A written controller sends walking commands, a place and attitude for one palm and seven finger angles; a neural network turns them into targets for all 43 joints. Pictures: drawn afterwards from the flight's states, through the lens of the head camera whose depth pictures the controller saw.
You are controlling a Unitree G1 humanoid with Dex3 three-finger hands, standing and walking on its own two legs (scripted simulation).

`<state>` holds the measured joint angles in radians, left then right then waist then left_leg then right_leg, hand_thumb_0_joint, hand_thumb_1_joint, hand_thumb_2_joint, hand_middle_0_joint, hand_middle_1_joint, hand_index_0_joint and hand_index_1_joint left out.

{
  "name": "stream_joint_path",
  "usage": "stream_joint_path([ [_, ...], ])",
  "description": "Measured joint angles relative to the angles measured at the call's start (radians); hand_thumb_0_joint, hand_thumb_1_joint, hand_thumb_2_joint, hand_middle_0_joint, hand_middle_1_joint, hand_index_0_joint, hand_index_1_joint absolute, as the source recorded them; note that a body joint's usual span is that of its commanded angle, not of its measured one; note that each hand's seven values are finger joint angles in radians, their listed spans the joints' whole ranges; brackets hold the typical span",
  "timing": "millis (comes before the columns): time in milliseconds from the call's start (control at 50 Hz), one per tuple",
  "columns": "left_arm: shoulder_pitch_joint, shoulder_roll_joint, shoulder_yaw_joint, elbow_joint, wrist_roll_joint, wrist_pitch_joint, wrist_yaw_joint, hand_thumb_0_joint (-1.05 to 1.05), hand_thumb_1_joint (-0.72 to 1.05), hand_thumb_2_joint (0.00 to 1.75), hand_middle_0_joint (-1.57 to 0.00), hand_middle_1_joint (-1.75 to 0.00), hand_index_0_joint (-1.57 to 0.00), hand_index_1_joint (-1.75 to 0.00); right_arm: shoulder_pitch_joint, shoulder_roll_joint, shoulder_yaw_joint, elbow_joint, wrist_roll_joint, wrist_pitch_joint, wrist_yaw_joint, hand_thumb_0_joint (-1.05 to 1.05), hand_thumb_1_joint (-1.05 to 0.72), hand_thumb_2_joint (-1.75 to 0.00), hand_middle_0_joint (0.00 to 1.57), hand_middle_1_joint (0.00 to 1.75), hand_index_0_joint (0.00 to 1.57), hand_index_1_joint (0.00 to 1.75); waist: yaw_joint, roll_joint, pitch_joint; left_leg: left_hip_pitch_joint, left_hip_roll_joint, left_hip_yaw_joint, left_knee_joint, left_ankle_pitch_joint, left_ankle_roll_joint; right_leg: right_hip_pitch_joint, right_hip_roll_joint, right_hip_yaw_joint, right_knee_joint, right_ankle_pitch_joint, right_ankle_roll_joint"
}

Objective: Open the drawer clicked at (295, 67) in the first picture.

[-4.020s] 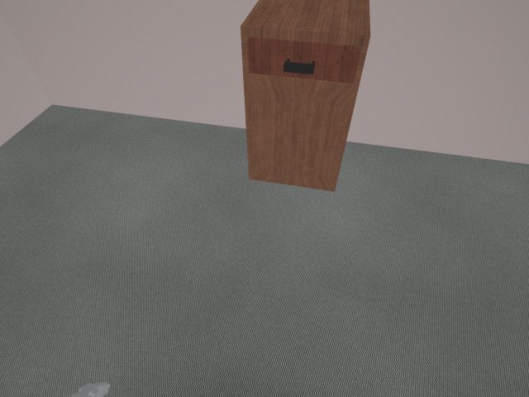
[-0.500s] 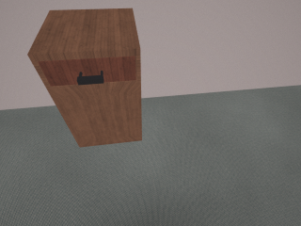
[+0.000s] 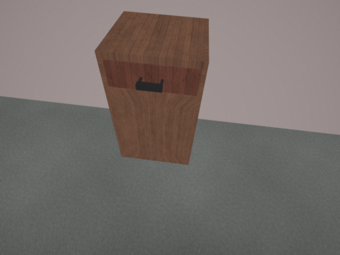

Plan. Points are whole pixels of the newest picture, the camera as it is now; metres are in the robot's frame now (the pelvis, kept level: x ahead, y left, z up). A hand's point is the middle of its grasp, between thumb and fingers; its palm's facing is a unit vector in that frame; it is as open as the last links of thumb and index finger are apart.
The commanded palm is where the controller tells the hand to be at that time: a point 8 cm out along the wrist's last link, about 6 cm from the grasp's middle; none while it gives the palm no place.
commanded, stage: take the last steps up to it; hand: left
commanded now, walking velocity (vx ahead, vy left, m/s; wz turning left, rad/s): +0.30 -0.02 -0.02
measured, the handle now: (150, 83) +0.78 +0.17 -0.08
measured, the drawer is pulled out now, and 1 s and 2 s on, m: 0.00 0.00 0.00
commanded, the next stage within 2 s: come to a stop and stand still in 0.64 s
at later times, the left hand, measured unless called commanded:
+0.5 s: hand (123, 231) +0.21 +0.16 -0.17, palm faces +0.03 -0.98 -0.19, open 7.4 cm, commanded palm none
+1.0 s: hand (118, 207) +0.28 +0.19 -0.18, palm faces +0.01 -0.99 -0.15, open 7.4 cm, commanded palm none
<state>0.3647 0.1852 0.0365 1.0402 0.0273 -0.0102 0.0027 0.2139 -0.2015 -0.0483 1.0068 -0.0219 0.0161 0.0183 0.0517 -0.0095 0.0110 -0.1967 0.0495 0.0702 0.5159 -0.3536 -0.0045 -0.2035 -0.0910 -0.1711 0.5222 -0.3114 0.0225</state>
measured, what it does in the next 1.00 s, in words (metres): walks ahead: right foot, then left foot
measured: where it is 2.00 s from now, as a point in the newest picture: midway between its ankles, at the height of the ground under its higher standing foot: outside the picture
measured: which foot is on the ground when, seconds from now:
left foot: down 0.00-0.40, up 0.42-0.72, down 0.74-1.00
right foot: down 0.00-0.00, up 0.02-0.36, down 0.38-0.76, up 0.78-1.00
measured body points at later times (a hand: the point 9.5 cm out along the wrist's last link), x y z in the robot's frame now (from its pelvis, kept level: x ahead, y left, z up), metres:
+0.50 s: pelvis +0.14 -0.02 -0.01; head +0.16 -0.03 +0.44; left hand +0.21 +0.21 -0.15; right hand +0.09 -0.25 -0.17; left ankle +0.05 +0.10 -0.66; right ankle +0.18 -0.12 -0.73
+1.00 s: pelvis +0.26 +0.02 +0.01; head +0.29 +0.04 +0.46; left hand +0.28 +0.24 -0.16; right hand +0.30 -0.22 -0.13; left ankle +0.29 +0.10 -0.73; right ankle +0.24 -0.12 -0.67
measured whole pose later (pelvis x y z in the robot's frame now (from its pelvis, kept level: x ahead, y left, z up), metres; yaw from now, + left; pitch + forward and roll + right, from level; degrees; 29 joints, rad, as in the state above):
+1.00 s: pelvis +0.26 +0.02 +0.01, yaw -3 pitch -1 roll -1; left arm 0.25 0.17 0.05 1.07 0.02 0.05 0.02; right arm 0.18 -0.14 -0.03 1.06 -0.02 0.00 -0.05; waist 0.02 -0.04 0.08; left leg -0.23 0.05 0.18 0.43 -0.20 0.06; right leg -0.41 -0.04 -0.03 0.96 -0.44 0.03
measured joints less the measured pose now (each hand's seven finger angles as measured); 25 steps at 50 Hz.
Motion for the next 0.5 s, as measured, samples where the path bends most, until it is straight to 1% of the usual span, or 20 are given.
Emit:
stream_joint_path([
  [20, 0.009, 0.008, 0.003, 0.016, -0.003, 0.008, -0.001, 0.0, 0.91, 0.9, -0.2, -0.3, -0.2, -0.3, -0.003, 0.011, 0.002, 0.004, -0.002, -0.012, -0.005, 0.01, -0.9, -0.89, 0.2, 0.3, 0.19, 0.29, -0.001, -0.014, 0.002, 0.003, -0.008, 0.005, -0.003, 0.025, 0.007, -0.016, -0.008, 0.012, 0.046, -0.041, 0.001],
  [40, 0.018, 0.016, 0.006, 0.032, -0.002, 0.019, -0.002, 0.0, 0.91, 0.9, -0.2, -0.3, -0.2, -0.3, -0.002, 0.023, 0.006, 0.005, -0.004, -0.02, -0.007, 0.01, -0.9, -0.89, 0.2, 0.3, 0.19, 0.29, -0.001, -0.028, 0.004, 0.006, -0.015, 0.013, 0.011, 0.022, 0.011, -0.04, -0.008, 0.033, 0.113, -0.1, -0.002],
  [60, 0.024, 0.02, 0.008, 0.046, 0.001, 0.03, -0.003, 0.0, 0.91, 0.9, -0.2, -0.3, -0.2, -0.3, 0.005, 0.034, 0.011, 0.005, -0.006, -0.029, -0.01, 0.01, -0.9, -0.89, 0.2, 0.3, 0.19, 0.29, -0.004, -0.033, 0.003, 0.016, -0.016, 0.02, 0.012, 0.014, 0.015, -0.074, -0.001, 0.051, 0.2, -0.141, -0.006],
  [80, 0.026, 0.022, 0.009, 0.058, 0.003, 0.038, -0.006, 0.01, 0.91, 0.9, -0.2, -0.3, -0.2, -0.3, 0.017, 0.043, 0.014, 0.005, -0.007, -0.037, -0.015, 0.0, -0.9, -0.89, 0.2, 0.3, 0.2, 0.29, -0.01, -0.033, 0.002, 0.032, -0.017, 0.023, -0.002, 0.01, 0.018, -0.112, 0.007, 0.064, 0.289, -0.152, -0.009],
  [120, 0.018, 0.023, 0.012, 0.071, 0.004, 0.039, -0.015, 0.01, 0.91, 0.9, -0.2, -0.3, -0.2, -0.3, 0.045, 0.048, 0.01, 0.011, -0.004, -0.051, -0.032, 0.0, -0.92, -0.89, 0.2, 0.3, 0.2, 0.29, -0.025, -0.028, 0.004, 0.07, -0.021, 0.021, -0.054, 0.02, 0.021, -0.181, 0.011, 0.076, 0.415, -0.119, -0.012],
  [160, -0.002, 0.022, 0.013, 0.066, 0.003, 0.033, -0.022, 0.01, 0.91, 0.9, -0.2, -0.3, -0.19, -0.3, 0.075, 0.046, 0.012, 0.03, -0.004, -0.058, -0.036, 0.0, -0.93, -0.89, 0.2, 0.3, 0.2, 0.29, -0.032, -0.022, 0.01, 0.109, -0.026, 0.017, -0.11, 0.039, 0.021, -0.233, 0.006, 0.078, 0.457, -0.072, -0.006],
  [200, -0.029, 0.019, 0.013, 0.053, 0.001, 0.025, -0.025, 0.01, 0.91, 0.9, -0.2, -0.3, -0.19, -0.3, 0.103, 0.045, 0.014, 0.055, -0.003, -0.06, -0.036, 0.0, -0.93, -0.89, 0.2, 0.3, 0.2, 0.29, -0.035, -0.015, 0.018, 0.144, -0.029, 0.014, -0.151, 0.047, 0.022, -0.264, -0.002, 0.077, 0.429, -0.038, 0.0],
  [240, -0.062, 0.013, 0.012, 0.038, -0.001, 0.02, -0.027, 0.01, 0.91, 0.9, -0.2, -0.3, -0.19, -0.3, 0.129, 0.046, 0.015, 0.08, -0.004, -0.06, -0.036, 0.0, -0.92, -0.89, 0.2, 0.3, 0.2, 0.29, -0.039, -0.009, 0.027, 0.172, -0.03, 0.013, -0.174, 0.043, 0.018, -0.276, -0.008, 0.074, 0.36, -0.013, 0.001],
  [300, -0.113, 0.003, 0.011, 0.017, -0.004, 0.012, -0.03, 0.01, 0.91, 0.9, -0.2, -0.3, -0.19, -0.3, 0.159, 0.046, 0.012, 0.112, -0.007, -0.054, -0.034, 0.0, -0.92, -0.89, 0.2, 0.3, 0.2, 0.29, -0.052, 0.002, 0.042, 0.206, -0.025, 0.017, -0.167, 0.008, 0.005, -0.263, -0.004, 0.063, 0.233, 0.014, -0.005],
  [340, -0.14, -0.002, 0.013, 0.005, -0.004, 0.004, -0.032, 0.01, 0.91, 0.9, -0.2, -0.3, -0.19, -0.3, 0.176, 0.045, 0.009, 0.128, -0.008, -0.05, -0.033, 0.0, -0.91, -0.89, 0.2, 0.3, 0.2, 0.29, -0.061, 0.01, 0.049, 0.222, -0.017, 0.023, -0.135, -0.034, -0.007, -0.233, 0.01, 0.05, 0.155, 0.045, -0.016],
  [360, -0.151, -0.003, 0.013, -0.002, -0.003, -0.005, -0.033, 0.01, 0.91, 0.9, -0.2, -0.3, -0.19, -0.3, 0.186, 0.044, 0.008, 0.135, -0.007, -0.048, -0.033, 0.0, -0.91, -0.89, 0.2, 0.3, 0.2, 0.29, -0.064, 0.015, 0.052, 0.223, -0.01, 0.025, -0.1, -0.065, -0.015, -0.206, 0.02, 0.04, 0.11, 0.063, -0.024],
  [380, -0.159, -0.001, 0.013, -0.01, -0.001, -0.018, -0.033, 0.01, 0.91, 0.9, -0.2, -0.3, -0.19, -0.3, 0.198, 0.046, 0.008, 0.141, -0.004, -0.048, -0.032, 0.0, -0.91, -0.89, 0.2, 0.3, 0.2, 0.29, -0.065, 0.015, 0.053, 0.208, -0.004, 0.023, -0.034, -0.105, -0.017, -0.179, 0.027, 0.037, 0.07, 0.1, -0.041],
  [400, -0.173, -0.004, 0.016, -0.014, 0.002, -0.033, -0.029, 0.0, 0.91, 0.9, -0.2, -0.3, -0.19, -0.3, 0.198, 0.045, 0.007, 0.148, 0.001, -0.045, -0.03, 0.0, -0.91, -0.89, 0.2, 0.3, 0.2, 0.29, -0.064, 0.023, 0.061, 0.163, 0.011, 0.02, 0.086, -0.132, -0.005, -0.181, 0.033, 0.03, 0.094, 0.12, -0.057],
  [440, -0.187, -0.015, 0.013, -0.021, -0.005, -0.051, -0.021, 0.0, 0.91, 0.9, -0.2, -0.3, -0.19, -0.3, 0.183, 0.042, 0.005, 0.155, 0.008, -0.031, -0.026, 0.01, -0.91, -0.89, 0.2, 0.3, 0.2, 0.29, -0.062, 0.039, 0.071, 0.034, 0.016, -0.022, 0.39, -0.154, 0.022, -0.167, 0.044, 0.012, 0.133, 0.072, -0.073],
  [460, -0.185, -0.02, 0.01, -0.023, -0.006, -0.053, -0.016, 0.0, 0.91, 0.9, -0.2, -0.3, -0.19, -0.3, 0.17, 0.04, 0.002, 0.154, 0.008, -0.024, -0.024, 0.01, -0.91, -0.89, 0.2, 0.3, 0.2, 0.29, -0.059, 0.042, 0.069, -0.031, 0.016, -0.033, 0.509, -0.133, 0.03, -0.15, 0.051, 0.008, 0.123, 0.054, -0.074],
  [480, -0.179, -0.025, 0.008, -0.023, -0.007, -0.052, -0.01, 0.0, 0.91, 0.9, -0.2, -0.3, -0.19, -0.3, 0.154, 0.038, -0.001, 0.149, 0.005, -0.02, -0.022, 0.01, -0.91, -0.89, 0.2, 0.3, 0.2, 0.29, -0.058, 0.044, 0.064, -0.089, 0.019, -0.036, 0.588, -0.097, 0.033, -0.129, 0.058, 0.006, 0.1, 0.049, -0.074],
  [500, -0.171, -0.031, 0.006, -0.019, -0.007, -0.05, -0.004, 0.0, 0.91, 0.9, -0.2, -0.3, -0.2, -0.3, 0.138, 0.036, -0.004, 0.139, 0.003, -0.018, -0.02, 0.01, -0.91, -0.89, 0.2, 0.3, 0.2, 0.29, -0.059, 0.045, 0.058, -0.139, 0.026, -0.035, 0.627, -0.062, 0.032, -0.106, 0.064, 0.004, 0.069, 0.056, -0.069],
])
